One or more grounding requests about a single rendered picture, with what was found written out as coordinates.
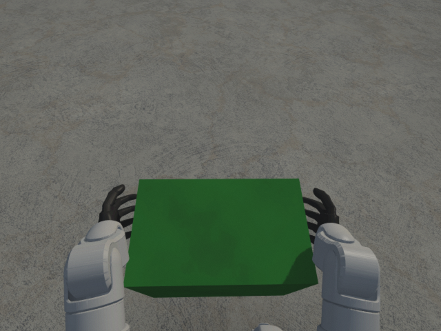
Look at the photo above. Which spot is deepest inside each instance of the robot right forearm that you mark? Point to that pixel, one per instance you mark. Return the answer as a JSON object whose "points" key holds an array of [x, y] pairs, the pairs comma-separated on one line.
{"points": [[350, 281]]}

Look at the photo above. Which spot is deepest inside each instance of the robot left forearm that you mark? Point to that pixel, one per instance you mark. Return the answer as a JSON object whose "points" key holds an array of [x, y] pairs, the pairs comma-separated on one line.
{"points": [[93, 280]]}

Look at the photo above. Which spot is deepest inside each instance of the carton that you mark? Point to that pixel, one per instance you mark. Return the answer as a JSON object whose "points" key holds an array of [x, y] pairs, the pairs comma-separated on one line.
{"points": [[219, 238]]}

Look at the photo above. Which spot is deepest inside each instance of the robot left hand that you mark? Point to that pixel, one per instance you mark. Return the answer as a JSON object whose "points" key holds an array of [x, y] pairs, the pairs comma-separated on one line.
{"points": [[112, 203]]}

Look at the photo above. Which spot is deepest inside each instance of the robot right hand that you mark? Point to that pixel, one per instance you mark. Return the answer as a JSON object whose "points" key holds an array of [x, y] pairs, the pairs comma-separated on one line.
{"points": [[326, 209]]}

